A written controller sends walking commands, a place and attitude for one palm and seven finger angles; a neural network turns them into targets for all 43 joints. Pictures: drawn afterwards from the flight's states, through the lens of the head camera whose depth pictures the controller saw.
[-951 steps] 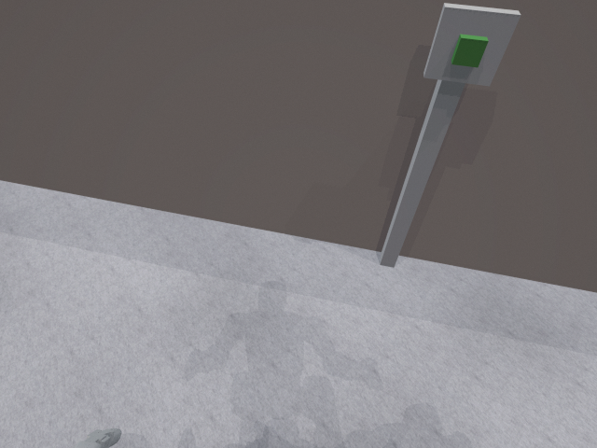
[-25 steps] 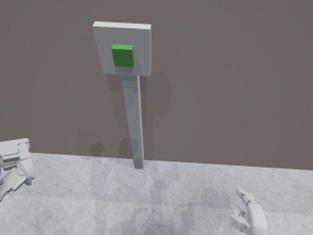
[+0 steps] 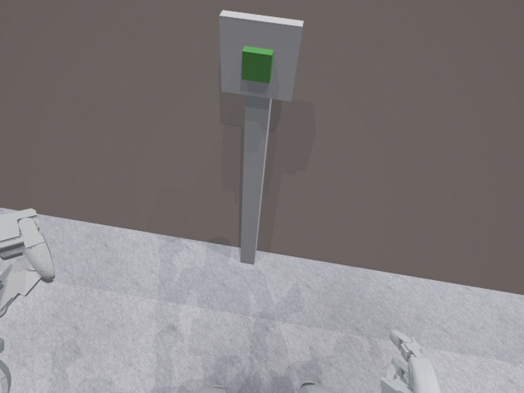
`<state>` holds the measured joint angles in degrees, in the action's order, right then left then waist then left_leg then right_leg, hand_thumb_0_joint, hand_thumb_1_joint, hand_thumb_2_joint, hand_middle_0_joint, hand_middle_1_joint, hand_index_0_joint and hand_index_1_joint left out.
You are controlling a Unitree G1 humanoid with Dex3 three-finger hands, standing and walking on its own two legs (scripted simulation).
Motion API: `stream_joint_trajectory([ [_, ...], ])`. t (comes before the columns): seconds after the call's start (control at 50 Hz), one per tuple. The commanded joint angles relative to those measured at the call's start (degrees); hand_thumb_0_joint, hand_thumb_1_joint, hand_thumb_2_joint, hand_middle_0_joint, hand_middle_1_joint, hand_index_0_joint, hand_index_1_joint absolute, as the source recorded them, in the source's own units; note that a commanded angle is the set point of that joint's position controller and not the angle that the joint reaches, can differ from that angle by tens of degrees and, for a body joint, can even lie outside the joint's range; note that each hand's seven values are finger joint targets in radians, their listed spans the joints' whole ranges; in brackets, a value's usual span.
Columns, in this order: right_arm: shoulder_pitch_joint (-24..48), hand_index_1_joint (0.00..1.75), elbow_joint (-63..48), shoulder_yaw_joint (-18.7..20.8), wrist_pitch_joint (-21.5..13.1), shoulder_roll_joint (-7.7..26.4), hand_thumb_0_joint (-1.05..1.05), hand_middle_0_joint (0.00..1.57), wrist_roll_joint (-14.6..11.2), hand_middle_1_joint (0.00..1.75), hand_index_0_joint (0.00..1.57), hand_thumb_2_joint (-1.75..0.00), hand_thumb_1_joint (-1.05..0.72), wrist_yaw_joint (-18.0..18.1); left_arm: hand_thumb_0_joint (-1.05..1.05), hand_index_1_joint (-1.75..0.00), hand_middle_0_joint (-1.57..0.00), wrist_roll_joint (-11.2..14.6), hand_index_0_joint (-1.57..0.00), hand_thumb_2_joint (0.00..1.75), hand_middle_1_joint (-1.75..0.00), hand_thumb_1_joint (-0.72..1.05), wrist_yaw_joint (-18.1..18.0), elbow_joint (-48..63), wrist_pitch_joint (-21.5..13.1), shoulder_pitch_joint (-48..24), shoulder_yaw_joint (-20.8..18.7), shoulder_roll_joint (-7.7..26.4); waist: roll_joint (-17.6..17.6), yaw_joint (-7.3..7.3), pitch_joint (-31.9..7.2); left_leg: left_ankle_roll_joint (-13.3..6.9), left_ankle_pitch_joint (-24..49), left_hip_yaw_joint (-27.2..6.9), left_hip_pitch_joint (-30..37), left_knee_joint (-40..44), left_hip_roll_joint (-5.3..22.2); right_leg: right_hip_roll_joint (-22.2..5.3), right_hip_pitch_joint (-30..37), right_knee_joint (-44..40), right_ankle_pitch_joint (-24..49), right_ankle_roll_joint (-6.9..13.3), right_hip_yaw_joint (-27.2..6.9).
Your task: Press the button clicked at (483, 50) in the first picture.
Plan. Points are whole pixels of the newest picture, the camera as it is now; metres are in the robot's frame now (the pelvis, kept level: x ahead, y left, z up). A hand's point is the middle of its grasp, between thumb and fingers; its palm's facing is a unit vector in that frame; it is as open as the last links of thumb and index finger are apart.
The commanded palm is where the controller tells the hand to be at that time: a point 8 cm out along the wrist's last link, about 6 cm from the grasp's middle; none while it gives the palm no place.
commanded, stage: step back with the hand held close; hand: left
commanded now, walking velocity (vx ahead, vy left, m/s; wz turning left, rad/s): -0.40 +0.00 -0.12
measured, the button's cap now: (257, 64) +0.70 +0.07 +0.16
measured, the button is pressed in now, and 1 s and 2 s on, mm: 0 0 0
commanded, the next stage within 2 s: stop stepping back and stand still in 0.12 s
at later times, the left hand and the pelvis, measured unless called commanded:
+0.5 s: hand (33, 392) +0.09 +0.20 +0.18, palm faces +0.31 -0.83 -0.46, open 3.1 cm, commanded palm +0.05 +0.24 +0.19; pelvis -0.11 -0.03 +0.01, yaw -5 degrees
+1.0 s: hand out of the picture +0.07 +0.21 +0.17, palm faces +0.36 -0.84 -0.41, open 3.1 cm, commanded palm +0.01 +0.26 +0.19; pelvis -0.14 -0.01 +0.00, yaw -4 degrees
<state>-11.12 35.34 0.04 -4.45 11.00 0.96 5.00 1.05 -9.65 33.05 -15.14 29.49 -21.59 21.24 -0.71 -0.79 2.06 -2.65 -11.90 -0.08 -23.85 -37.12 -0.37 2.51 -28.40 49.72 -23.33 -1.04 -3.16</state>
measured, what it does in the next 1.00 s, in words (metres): walks backwards: right foot, then left foot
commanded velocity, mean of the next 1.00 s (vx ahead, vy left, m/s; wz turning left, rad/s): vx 0.06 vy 0.03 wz -0.01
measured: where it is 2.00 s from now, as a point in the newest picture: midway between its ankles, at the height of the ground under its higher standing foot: outside the picture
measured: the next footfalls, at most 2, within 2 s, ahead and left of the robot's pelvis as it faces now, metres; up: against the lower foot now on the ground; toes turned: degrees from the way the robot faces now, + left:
right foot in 0.30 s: -0.09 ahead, -0.11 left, +0.00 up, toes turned -6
left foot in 0.48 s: -0.08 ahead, +0.10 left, +0.00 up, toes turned -2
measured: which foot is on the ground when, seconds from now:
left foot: down 0.00-0.28, up 0.30-0.46, down 0.48-1.00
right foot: up 0.00-0.28, down 0.30-1.00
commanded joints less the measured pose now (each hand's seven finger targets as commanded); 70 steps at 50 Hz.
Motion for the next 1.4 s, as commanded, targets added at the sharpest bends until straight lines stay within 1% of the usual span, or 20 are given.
stream_joint_trajectory([
  [0.0,3.11,0.30,-8.33,4.22,-5.14,7.35,0.00,0.20,0.86,0.30,0.20,-0.90,-0.90,-1.25,0.00,-1.50,-1.30,1.29,-1.30,0.90,-1.50,0.90,-0.36,13.07,-3.99,0.97,-6.85,9.30,8.80,1.31,-8.58,-8.90,3.01,-17.75,0.96,20.62,20.32,0.11,1.79,18.30,-4.99,-0.07,-2.84],
  [0.22,3.63,0.30,-8.15,3.10,-5.83,6.72,0.00,0.20,0.50,0.30,0.20,-0.90,-0.90,-2.89,0.00,-1.50,-1.30,3.19,-1.30,0.90,-1.50,0.90,0.32,16.72,-2.90,7.88,-7.62,11.21,15.89,0.67,-11.91,1.64,-8.20,-4.50,7.49,24.23,9.86,1.93,20.44,-29.64,0.50,2.45,9.14],
  [0.24,3.67,0.30,-8.79,3.24,-5.01,6.31,0.00,0.20,0.14,0.30,0.20,-0.90,-0.90,-2.86,0.00,-1.50,-1.30,3.24,-1.30,0.90,-1.50,0.90,0.67,16.21,-2.95,9.25,-8.52,12.55,10.47,0.76,-11.51,3.41,-7.33,0.12,9.89,17.60,5.90,-1.57,18.39,-35.73,2.89,3.80,6.63],
  [0.28,4.76,0.30,-8.85,2.92,-2.85,5.93,0.00,0.20,-0.50,0.30,0.20,-0.90,-0.90,-2.32,0.00,-1.50,-1.30,3.97,-1.30,0.90,-1.50,0.90,0.24,14.96,-2.75,9.41,-11.10,15.65,-8.43,0.52,-9.67,5.29,-6.95,2.11,8.60,-10.74,-0.46,-20.49,4.60,-41.48,4.03,9.70,-12.20],
  [0.3,5.28,0.30,-8.93,2.35,-2.81,6.20,0.00,0.20,-0.23,0.30,0.20,-0.90,-0.90,-1.90,0.00,-1.50,-1.30,4.46,-1.30,0.90,-1.50,0.90,-0.54,14.73,-2.44,8.00,-12.66,16.46,-6.39,0.12,-8.26,4.76,-10.12,-0.39,0.91,-18.63,0.01,-24.01,6.25,-38.79,14.66,11.81,-11.59],
  [0.34,4.67,0.30,-9.13,2.43,-2.75,5.74,0.00,0.20,-1.94,0.30,0.20,-0.90,-0.90,-1.42,0.00,-1.50,-1.30,2.94,-1.30,0.90,-1.50,0.90,0.24,10.91,-0.98,8.98,-9.13,11.32,-9.86,1.21,-10.22,3.59,-7.51,-2.10,-6.57,-15.48,1.83,-18.39,19.58,-28.74,35.40,9.53,-4.82],
  [0.42,4.30,0.30,-8.21,1.78,-3.25,6.35,0.00,0.20,-1.85,0.30,0.20,-0.90,-0.90,-0.10,0.00,-1.50,-1.30,1.73,-1.30,0.90,-1.50,0.90,-0.35,4.78,0.46,7.65,-5.91,8.20,-5.19,1.80,-6.57,1.43,0.78,3.07,7.28,9.65,0.57,-13.62,17.13,-26.11,30.91,4.87,-0.46],
  [0.52,1.73,0.30,-8.89,3.05,-4.73,9.51,0.00,0.20,-1.30,0.30,0.20,-0.90,-0.90,0.06,0.00,-1.50,-1.30,0.53,-1.30,0.90,-1.50,0.90,-0.49,8.58,-0.82,2.79,-3.88,9.57,2.40,1.32,-8.11,-2.08,21.88,-4.64,16.15,10.22,7.24,-6.15,15.04,-20.69,25.19,0.86,1.33],
  [0.6,3.95,0.30,-9.09,2.26,-5.10,8.48,0.00,0.20,-1.02,0.30,0.20,-0.90,-0.90,-0.32,0.00,-1.50,-1.30,0.51,-1.30,0.90,-1.50,0.90,-0.49,12.28,-1.28,2.28,-4.24,9.76,7.92,1.11,-2.37,-1.93,-14.12,-9.24,3.08,20.33,8.05,-4.11,16.70,-23.41,0.83,1.73,3.67],
  [0.66,3.62,0.30,-10.13,3.03,-4.36,8.01,0.00,0.20,-0.58,0.30,0.20,-0.90,-0.90,-0.07,0.00,-1.50,-1.30,0.24,-1.30,0.90,-1.50,0.90,-0.85,11.55,-0.84,3.71,-6.10,10.63,4.92,1.36,0.96,0.10,-23.16,-5.47,-2.89,15.20,3.83,-6.18,14.45,-29.80,-13.39,5.32,-2.30],
  [0.72,2.94,0.30,-8.69,3.52,-2.99,7.60,0.00,0.20,-0.65,0.30,0.20,-0.90,-0.90,-0.49,0.00,-1.50,-1.30,0.49,-1.30,0.90,-1.50,0.90,-0.96,9.00,-1.02,3.24,-5.47,9.54,-9.05,1.06,1.90,2.36,-10.43,1.40,-5.54,-15.66,0.22,-21.13,9.11,-41.18,-22.63,14.09,-21.93],
  [0.84,2.47,0.30,-7.76,1.89,-3.46,6.35,0.00,0.20,-0.54,0.30,0.20,-0.90,-0.90,0.04,0.00,-1.50,-1.30,0.29,-1.30,0.90,-1.50,0.90,-0.99,6.28,-1.33,0.21,-3.04,7.38,-0.78,2.19,-0.95,0.93,-5.72,3.60,11.45,7.31,1.87,-12.56,6.22,-28.51,-8.01,8.09,-1.80],
  [0.86,2.64,0.30,-8.24,2.33,-4.07,7.43,0.00,0.20,-0.72,0.30,0.20,-0.90,-0.90,0.47,0.00,-1.50,-1.30,0.64,-1.30,0.90,-1.50,0.90,-0.86,7.87,-1.40,-0.33,-2.11,6.89,2.78,2.47,-0.92,0.63,-5.94,1.36,14.63,12.19,2.91,-10.09,5.22,-22.83,-4.84,6.18,0.92],
  [0.9,1.89,0.30,-9.23,2.42,-5.01,8.47,0.00,0.20,-0.36,0.30,0.20,-0.90,-0.90,0.19,0.00,-1.50,-1.30,0.35,-1.30,0.90,-1.50,0.90,-1.40,13.84,-2.71,-1.55,-3.81,8.57,16.08,1.82,-3.52,-6.45,-0.47,-23.38,19.48,19.98,17.27,-2.24,-0.41,-6.47,-2.31,1.30,6.13],
  [0.98,1.70,0.30,-7.26,2.08,-6.40,7.05,0.00,0.20,0.23,0.30,0.20,-0.90,-0.90,-1.17,0.00,-1.50,-1.30,0.55,-1.30,0.90,-1.50,0.90,-0.61,14.78,-2.04,2.87,-6.25,10.63,11.47,1.06,-6.05,-6.42,19.67,-14.06,14.47,15.78,15.20,-3.48,7.18,-7.34,-2.66,0.78,4.59],
  [1.04,2.91,0.30,-7.92,1.63,-6.09,6.97,0.00,0.20,-1.11,0.30,0.20,-0.90,-0.90,-2.06,0.00,-1.50,-1.30,0.49,-1.30,0.90,-1.50,0.90,-0.37,13.18,-1.38,7.75,-5.63,9.02,9.93,0.67,-5.89,-1.74,10.49,-3.44,5.85,10.43,9.41,-3.38,19.99,-23.38,11.52,0.76,5.49],
  [1.12,2.34,0.30,-8.65,2.59,-4.12,6.13,0.00,0.20,-1.42,0.30,0.20,-0.90,-0.90,-2.33,0.00,-1.50,-1.30,1.70,-1.30,0.90,-1.50,0.90,-0.57,8.66,-1.00,9.18,-7.44,9.55,-9.96,1.52,-4.63,2.90,-10.42,0.18,-0.76,-7.20,0.78,-18.80,18.58,-35.33,12.74,9.00,-18.03],
  [1.26,4.60,0.30,-8.36,1.53,-3.32,6.15,0.00,0.20,-1.08,0.30,0.20,-0.90,-0.90,-0.56,0.00,-1.50,-1.30,0.92,-1.30,0.90,-1.50,0.90,-1.00,7.67,-1.62,6.27,-5.04,7.67,-0.51,1.57,-6.87,1.61,7.29,0.56,12.54,14.03,2.48,-10.16,20.08,-25.05,26.24,3.74,-0.89],
  [1.3,4.60,0.30,-9.14,2.41,-3.72,7.72,0.00,0.20,-0.96,0.30,0.20,-0.90,-0.90,-0.34,0.00,-1.50,-1.30,0.81,-1.30,0.90,-1.50,0.90,-0.76,10.61,-2.00,5.22,-3.95,8.04,5.39,0.26,-7.66,-0.50,18.12,-5.57,16.22,14.64,8.64,-6.13,17.13,-23.29,20.48,0.89,0.96],
  [1.38,4.03,0.30,-9.70,2.01,-4.23,7.27,0.00,0.20,-1.10,0.30,0.20,-0.90,-0.90,-0.62,0.00,-1.50,-1.30,0.14,-1.30,0.90,-1.50,0.90,-0.43,15.06,-1.99,3.90,-3.99,9.29,9.11,0.79,-8.75,0.76,28.60,-3.58,14.61,11.77,7.23,-5.30,21.45,-21.21,30.58,1.10,3.10],
])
